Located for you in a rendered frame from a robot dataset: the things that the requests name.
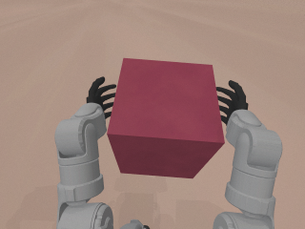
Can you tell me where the robot left forearm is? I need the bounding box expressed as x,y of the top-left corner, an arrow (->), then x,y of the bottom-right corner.
54,102 -> 107,229

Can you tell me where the carton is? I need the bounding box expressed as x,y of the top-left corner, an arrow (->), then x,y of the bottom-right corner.
107,58 -> 225,178

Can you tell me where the left robot hand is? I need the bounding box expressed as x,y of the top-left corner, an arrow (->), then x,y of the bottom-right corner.
86,76 -> 116,119

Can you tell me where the robot right upper arm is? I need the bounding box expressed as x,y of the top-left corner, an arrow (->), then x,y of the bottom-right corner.
213,211 -> 270,229

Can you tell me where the left robot shin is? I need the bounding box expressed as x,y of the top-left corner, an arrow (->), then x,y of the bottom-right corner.
130,219 -> 143,226

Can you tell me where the robot left upper arm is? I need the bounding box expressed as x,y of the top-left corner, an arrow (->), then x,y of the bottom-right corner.
57,202 -> 113,229

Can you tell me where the right robot hand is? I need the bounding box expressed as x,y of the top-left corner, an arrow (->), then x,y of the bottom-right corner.
216,80 -> 249,126

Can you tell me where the robot right forearm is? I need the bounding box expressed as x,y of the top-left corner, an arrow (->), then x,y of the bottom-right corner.
225,109 -> 283,229

